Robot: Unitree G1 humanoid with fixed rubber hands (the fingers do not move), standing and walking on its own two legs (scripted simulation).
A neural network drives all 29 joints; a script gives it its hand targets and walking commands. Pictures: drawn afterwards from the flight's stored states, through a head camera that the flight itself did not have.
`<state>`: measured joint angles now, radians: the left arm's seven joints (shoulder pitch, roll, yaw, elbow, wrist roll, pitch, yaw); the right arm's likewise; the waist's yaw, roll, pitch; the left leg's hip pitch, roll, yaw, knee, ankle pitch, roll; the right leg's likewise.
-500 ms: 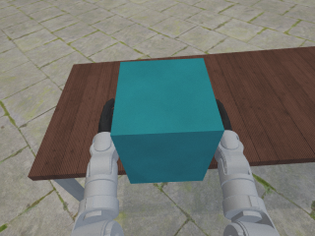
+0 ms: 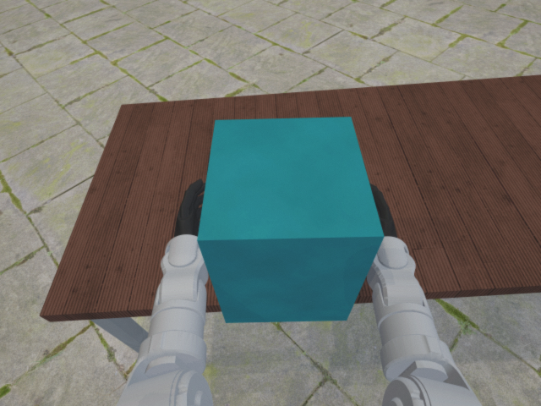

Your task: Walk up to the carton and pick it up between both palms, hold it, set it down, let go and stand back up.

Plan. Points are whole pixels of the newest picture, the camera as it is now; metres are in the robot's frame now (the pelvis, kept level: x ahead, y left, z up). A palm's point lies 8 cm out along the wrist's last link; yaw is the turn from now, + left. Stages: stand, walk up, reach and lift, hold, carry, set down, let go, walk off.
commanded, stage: set down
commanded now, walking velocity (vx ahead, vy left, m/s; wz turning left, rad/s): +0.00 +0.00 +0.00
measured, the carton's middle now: (284, 226) +0.39 +0.00 +0.04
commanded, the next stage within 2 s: none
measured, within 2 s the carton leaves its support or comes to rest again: rests again in 1.24 s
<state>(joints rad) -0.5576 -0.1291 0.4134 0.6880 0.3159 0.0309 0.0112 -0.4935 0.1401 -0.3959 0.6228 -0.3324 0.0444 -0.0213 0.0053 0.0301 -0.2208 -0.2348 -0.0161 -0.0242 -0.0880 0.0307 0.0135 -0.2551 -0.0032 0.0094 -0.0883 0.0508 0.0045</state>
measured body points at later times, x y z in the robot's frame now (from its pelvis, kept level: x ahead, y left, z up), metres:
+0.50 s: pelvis +0.01 +0.00 +0.00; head +0.06 -0.01 +0.45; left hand +0.41 +0.13 +0.04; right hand +0.39 -0.16 +0.01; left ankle -0.04 +0.11 -0.75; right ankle -0.03 -0.12 -0.75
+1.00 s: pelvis -0.02 -0.02 -0.01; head +0.08 -0.04 +0.43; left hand +0.41 +0.11 +0.01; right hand +0.39 -0.18 -0.01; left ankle -0.04 +0.11 -0.75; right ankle -0.03 -0.12 -0.75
